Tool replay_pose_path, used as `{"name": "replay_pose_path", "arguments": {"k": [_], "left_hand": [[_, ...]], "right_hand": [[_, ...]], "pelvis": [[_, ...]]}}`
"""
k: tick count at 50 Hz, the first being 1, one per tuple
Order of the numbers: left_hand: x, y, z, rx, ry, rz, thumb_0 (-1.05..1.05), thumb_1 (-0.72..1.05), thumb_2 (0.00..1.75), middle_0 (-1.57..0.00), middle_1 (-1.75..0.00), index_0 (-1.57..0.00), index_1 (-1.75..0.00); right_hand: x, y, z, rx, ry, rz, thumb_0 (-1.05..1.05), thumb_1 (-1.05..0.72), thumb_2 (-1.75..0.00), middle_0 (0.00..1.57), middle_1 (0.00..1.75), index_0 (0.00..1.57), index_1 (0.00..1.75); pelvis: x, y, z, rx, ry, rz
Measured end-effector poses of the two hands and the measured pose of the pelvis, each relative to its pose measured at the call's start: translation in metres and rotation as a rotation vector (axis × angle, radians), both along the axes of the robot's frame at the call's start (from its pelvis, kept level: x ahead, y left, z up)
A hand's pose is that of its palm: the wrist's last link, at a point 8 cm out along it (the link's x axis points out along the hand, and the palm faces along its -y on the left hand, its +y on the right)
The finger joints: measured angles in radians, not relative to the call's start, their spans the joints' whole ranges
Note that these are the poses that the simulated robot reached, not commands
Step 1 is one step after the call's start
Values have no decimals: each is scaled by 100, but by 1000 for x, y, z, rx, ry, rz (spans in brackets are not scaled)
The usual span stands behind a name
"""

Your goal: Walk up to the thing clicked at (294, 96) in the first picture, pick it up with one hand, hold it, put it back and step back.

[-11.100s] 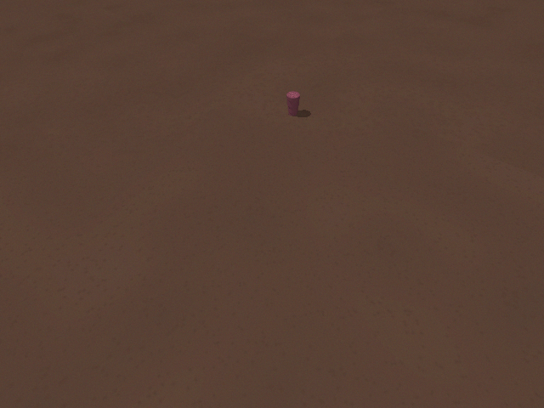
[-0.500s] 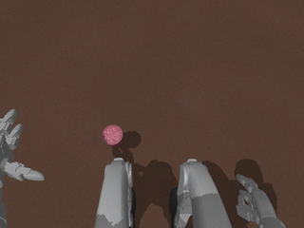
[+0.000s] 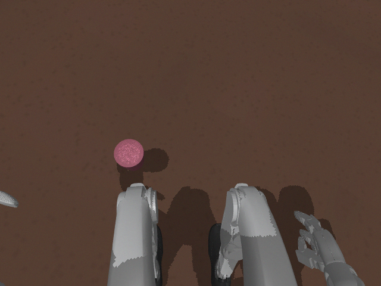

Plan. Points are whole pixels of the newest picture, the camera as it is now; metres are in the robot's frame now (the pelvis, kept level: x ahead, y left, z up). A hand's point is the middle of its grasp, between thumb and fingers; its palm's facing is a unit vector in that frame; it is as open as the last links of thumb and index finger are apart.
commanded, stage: go down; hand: left
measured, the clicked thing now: (132, 158) +0.43 +0.20 -0.37
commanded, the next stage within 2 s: none
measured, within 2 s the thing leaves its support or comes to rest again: neither
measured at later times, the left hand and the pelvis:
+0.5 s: hand (2, 150) +0.36 +0.39 -0.06, palm faces +0.08 -0.99 -0.11, open 17.7 cm; pelvis -0.01 +0.00 -0.04, yaw -1 degrees
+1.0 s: hand (2, 146) +0.37 +0.40 -0.07, palm faces +0.08 -0.99 -0.09, open 17.7 cm; pelvis -0.01 +0.00 -0.06, yaw -2 degrees
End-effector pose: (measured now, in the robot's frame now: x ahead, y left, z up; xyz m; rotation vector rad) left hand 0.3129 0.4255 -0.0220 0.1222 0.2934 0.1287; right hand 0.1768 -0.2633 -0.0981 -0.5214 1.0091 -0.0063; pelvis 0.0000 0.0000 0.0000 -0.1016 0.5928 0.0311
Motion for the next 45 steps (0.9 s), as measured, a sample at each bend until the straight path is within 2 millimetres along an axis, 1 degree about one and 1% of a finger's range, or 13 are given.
{"name": "replay_pose_path", "arguments": {"k": [9, 15, 21, 29, 45], "left_hand": [[11, 3, -13, -18, -34, -18, -2, -59, 8, -4, -8, -4, -8], [13, 9, -17, -21, -53, -13, -2, -60, 7, -4, -9, -5, -8], [18, 12, -21, -24, -67, -26, -2, -60, 7, -4, -9, -5, -8], [26, 13, -25, -31, -84, -33, -2, -61, 7, -4, -9, -5, -8], [31, 20, -32, -38, -114, -28, -2, -61, 7, -4, -9, -5, -8]], "right_hand": [[-13, -1, -18, -11, 8, -4, 1, -89, -90, 21, 30, 21, 30], [-23, -3, -25, -22, 31, -7, 1, -89, -90, 21, 30, 21, 30], [-30, -4, -30, -35, 39, -7, 1, -89, -90, 21, 30, 21, 30], [-33, -6, -35, -40, 44, -7, 1, -89, -90, 21, 30, 21, 30], [-32, -10, -45, -54, 60, 21, 1, -89, -90, 21, 30, 21, 30]], "pelvis": [[-5, 1, -20, -7, -10, -7], [-7, 1, -29, -10, -13, -8], [-9, 2, -36, -15, -17, -9], [-9, 3, -43, -19, -17, -13], [-9, 0, -55, -23, -23, -16]]}}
